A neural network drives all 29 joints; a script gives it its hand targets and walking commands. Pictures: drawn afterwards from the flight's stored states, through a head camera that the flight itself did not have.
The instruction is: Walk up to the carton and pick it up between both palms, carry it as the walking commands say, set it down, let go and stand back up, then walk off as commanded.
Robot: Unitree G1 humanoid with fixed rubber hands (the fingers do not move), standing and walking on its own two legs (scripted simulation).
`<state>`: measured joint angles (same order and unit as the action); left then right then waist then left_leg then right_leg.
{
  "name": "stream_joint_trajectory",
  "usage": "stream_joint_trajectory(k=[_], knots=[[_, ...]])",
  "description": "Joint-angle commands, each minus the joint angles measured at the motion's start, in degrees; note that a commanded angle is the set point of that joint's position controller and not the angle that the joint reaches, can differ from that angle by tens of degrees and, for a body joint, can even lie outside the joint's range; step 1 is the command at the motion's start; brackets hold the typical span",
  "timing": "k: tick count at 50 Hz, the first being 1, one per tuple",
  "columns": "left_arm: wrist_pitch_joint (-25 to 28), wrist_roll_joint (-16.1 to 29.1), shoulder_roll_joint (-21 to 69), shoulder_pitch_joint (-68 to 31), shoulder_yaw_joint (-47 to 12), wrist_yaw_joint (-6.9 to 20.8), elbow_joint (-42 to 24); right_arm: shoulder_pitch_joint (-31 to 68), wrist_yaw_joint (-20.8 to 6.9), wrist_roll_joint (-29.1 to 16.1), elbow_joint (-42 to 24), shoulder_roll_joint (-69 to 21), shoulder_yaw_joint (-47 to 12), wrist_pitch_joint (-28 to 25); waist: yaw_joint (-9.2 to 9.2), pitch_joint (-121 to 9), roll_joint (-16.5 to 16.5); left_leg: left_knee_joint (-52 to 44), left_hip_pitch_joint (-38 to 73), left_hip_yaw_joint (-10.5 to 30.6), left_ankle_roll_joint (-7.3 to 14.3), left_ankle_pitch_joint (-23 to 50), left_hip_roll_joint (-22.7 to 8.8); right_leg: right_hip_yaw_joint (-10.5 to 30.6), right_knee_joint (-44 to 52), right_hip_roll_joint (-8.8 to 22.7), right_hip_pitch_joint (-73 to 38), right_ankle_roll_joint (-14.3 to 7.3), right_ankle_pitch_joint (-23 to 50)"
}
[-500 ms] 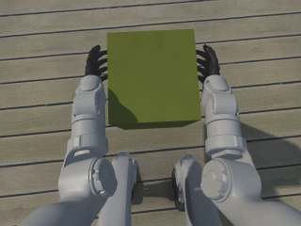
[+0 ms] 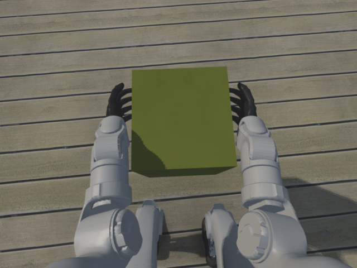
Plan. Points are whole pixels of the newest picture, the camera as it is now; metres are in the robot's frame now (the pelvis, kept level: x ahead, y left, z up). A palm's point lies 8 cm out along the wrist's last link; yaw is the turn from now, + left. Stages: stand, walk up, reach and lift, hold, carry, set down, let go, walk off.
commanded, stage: reach and lift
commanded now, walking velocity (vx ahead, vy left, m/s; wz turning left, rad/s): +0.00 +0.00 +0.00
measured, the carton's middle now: (181, 131) +0.42 +0.02 -0.11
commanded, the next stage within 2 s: none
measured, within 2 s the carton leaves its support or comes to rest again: neither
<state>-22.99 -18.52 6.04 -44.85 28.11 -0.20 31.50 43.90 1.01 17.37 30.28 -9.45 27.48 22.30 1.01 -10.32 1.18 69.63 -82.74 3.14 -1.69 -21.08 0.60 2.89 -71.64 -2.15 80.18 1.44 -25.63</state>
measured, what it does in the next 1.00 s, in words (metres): rises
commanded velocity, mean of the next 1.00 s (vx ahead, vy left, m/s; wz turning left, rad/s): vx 0.00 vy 0.00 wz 0.00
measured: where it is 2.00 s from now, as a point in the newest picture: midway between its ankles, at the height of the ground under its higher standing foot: (182, 245)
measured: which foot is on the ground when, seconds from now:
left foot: down 0.00-1.00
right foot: down 0.00-1.00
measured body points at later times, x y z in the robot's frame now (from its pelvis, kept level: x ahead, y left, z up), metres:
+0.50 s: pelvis +0.01 +0.00 +0.06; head +0.17 +0.01 +0.49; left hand +0.41 +0.16 +0.02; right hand +0.42 -0.13 +0.03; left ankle +0.09 +0.13 -0.61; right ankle +0.06 -0.13 -0.61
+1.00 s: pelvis +0.03 +0.00 +0.11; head +0.13 +0.01 +0.55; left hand +0.39 +0.16 +0.09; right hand +0.40 -0.13 +0.10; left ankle +0.09 +0.13 -0.61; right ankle +0.06 -0.13 -0.61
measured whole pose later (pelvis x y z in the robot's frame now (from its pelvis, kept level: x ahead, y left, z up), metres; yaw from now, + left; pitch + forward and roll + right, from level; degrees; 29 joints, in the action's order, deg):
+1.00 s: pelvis +0.03 +0.00 +0.11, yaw +1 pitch +14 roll +0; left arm -25.4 -21.7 11.5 -27.3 24.4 1.4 22.5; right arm 27.1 -1.6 20.0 23.1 -12.8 22.6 24.4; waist 0.5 -1.9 1.1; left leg 34.1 -37.4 2.9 -1.1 -10.6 0.4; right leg 3.4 -36.3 -0.6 35.4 0.9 -15.0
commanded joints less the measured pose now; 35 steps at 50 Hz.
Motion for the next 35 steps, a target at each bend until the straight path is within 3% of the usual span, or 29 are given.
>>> stream_joint_trajectory(k=[1,35], knots=[[0.0,9.7,61.1,-30.6,-33.7,16.2,7.2,34.0,-14.9,-9.4,5.9,-58.9,-34.0,-0.8,0.71,-43.4,-1.4,-7.9,34.3,-3.9,1.3,13.5,7.9,-3.4,10.5,-7.5,-20.0,-0.6,12.7],[-0.5,6.5,60.2,-15.3,-35.9,17.5,1.1,17.8,-17.1,-7.0,0.6,-58.4,-37.2,0.0,0.15,-28.3,-1.2,-29.4,57.9,-2.0,2.1,19.3,6.4,-1.3,32.5,-4.7,-43.2,-1.6,19.4]])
